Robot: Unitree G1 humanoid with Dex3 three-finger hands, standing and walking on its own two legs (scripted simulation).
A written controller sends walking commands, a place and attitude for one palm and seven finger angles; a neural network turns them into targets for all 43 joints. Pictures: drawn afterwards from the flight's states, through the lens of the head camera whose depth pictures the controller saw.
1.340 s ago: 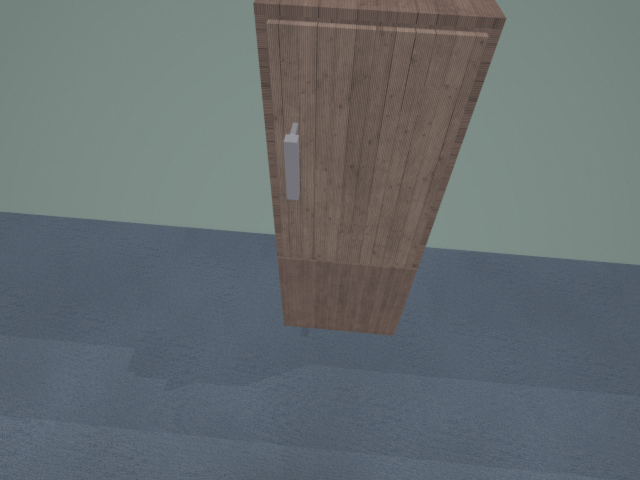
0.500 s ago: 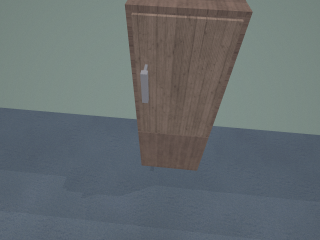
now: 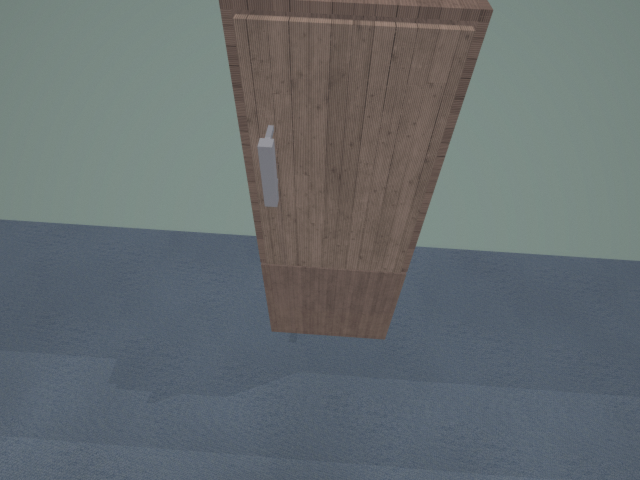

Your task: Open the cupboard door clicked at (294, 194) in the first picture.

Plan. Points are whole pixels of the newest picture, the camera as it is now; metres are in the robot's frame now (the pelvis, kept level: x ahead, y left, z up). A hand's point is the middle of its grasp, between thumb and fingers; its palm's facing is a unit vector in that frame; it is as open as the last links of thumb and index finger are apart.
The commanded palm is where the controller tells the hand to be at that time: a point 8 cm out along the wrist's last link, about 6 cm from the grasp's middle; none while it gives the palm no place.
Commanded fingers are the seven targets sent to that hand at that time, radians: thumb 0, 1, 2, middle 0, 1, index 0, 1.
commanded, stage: come to a stop and stand still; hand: left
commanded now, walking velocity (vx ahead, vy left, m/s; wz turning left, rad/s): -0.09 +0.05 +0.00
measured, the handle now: (270, 166) +0.63 +0.13 +0.01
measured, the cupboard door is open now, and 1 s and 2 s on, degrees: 0 0 0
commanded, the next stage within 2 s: look again from close up in 1.08 s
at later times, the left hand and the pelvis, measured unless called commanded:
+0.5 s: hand out of the picture +0.08 +0.16 -0.17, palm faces +0.04 -0.97 -0.23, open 7.4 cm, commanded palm none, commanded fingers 0.00 0.90 0.90 -0.20 -0.30 -0.20 -0.30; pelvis +0.03 -0.02 +0.00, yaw +1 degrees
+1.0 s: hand out of the picture +0.03 +0.18 -0.16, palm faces +0.03 -0.97 -0.25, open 7.4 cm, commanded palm none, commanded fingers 0.00 0.90 0.90 -0.20 -0.30 -0.20 -0.30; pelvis +0.02 -0.01 +0.01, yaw +1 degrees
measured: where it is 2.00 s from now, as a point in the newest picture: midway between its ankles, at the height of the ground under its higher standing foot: outside the picture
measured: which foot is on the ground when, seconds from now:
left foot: down 0.00-1.00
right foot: down 0.00-0.12, up 0.14-0.30, down 0.32-1.00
